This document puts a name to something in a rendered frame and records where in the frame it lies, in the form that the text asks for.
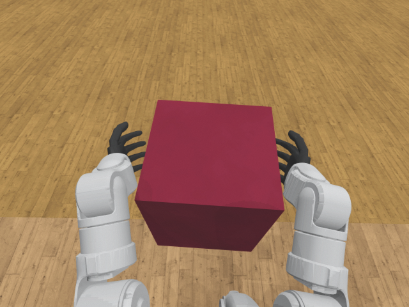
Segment left robot upper arm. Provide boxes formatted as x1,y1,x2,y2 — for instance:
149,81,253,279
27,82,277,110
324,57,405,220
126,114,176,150
76,279,150,307

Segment robot right hand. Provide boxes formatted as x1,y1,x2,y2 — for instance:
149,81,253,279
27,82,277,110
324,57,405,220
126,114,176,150
275,130,311,185

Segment left robot forearm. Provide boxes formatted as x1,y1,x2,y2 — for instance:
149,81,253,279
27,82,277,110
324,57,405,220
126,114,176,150
73,153,137,307

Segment right robot upper arm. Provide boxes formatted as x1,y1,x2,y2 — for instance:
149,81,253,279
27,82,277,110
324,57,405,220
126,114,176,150
273,290,342,307

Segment right robot thigh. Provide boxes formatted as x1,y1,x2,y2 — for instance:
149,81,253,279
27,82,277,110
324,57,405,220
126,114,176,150
219,293,259,307

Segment robot left hand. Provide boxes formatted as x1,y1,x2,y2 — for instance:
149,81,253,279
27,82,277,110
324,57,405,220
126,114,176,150
107,122,146,172

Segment right robot forearm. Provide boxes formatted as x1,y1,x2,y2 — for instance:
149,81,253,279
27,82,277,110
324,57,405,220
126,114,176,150
283,163,351,307

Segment carton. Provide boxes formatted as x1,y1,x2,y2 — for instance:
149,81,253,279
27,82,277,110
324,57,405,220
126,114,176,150
135,100,284,252

